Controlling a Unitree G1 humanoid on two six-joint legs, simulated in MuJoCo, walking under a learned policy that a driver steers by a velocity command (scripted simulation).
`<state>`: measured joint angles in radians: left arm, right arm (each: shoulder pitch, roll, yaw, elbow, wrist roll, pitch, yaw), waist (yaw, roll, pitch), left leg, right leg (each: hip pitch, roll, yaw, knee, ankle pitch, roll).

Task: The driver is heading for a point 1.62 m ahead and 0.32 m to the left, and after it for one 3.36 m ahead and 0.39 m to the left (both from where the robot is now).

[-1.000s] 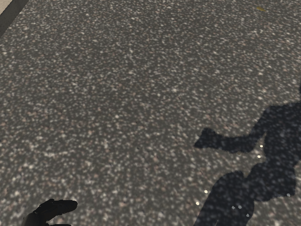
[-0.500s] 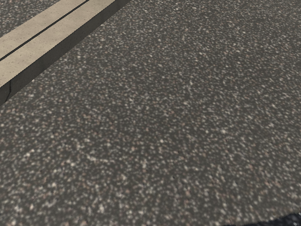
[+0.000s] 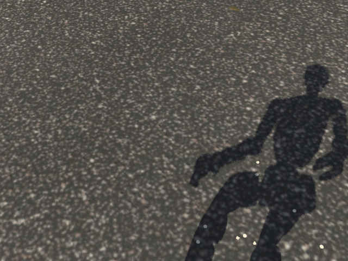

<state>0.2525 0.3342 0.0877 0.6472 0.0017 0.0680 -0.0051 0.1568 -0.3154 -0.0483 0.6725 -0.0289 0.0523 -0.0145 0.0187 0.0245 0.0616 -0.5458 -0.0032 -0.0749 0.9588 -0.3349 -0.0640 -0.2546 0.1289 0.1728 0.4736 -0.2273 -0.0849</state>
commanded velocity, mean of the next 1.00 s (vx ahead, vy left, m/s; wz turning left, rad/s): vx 0.00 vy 0.00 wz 0.29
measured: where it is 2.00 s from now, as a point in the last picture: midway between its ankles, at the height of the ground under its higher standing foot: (104, 227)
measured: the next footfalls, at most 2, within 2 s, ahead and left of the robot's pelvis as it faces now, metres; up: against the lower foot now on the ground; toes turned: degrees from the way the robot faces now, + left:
left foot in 0.22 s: +0.11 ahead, +0.11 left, +0.00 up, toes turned -17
right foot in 0.62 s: +0.05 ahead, -0.07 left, +0.00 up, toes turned +11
